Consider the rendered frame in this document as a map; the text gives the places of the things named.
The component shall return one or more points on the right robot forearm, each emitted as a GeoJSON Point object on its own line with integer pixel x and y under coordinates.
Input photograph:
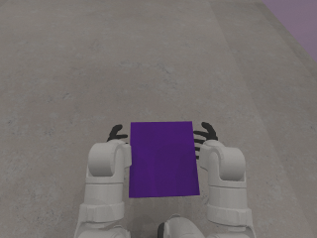
{"type": "Point", "coordinates": [228, 204]}

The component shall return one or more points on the carton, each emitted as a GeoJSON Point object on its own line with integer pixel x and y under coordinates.
{"type": "Point", "coordinates": [163, 160]}

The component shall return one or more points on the left robot forearm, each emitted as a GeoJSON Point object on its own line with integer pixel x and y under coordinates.
{"type": "Point", "coordinates": [103, 205]}

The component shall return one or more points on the robot right hand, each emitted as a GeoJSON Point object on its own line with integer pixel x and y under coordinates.
{"type": "Point", "coordinates": [211, 135]}

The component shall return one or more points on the right robot shin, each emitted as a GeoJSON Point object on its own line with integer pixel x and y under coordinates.
{"type": "Point", "coordinates": [172, 216]}

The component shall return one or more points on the robot left thigh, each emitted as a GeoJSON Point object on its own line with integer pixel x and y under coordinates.
{"type": "Point", "coordinates": [121, 230]}

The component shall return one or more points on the robot left hand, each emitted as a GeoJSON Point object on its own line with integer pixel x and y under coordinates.
{"type": "Point", "coordinates": [113, 134]}

